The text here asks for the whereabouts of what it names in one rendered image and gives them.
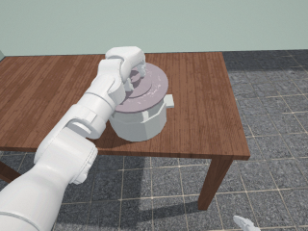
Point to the lid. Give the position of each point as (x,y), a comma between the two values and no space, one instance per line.
(147,94)

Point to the right robot hand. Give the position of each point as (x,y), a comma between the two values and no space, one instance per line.
(245,224)

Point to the table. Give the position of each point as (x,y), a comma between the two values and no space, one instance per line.
(37,91)

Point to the pot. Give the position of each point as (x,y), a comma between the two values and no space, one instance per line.
(144,125)

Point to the left robot hand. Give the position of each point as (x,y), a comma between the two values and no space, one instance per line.
(136,58)

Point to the knob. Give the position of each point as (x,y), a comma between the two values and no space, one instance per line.
(135,77)

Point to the left robot upper arm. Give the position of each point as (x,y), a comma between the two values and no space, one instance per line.
(32,201)

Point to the left robot forearm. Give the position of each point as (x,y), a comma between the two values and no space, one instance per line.
(89,116)

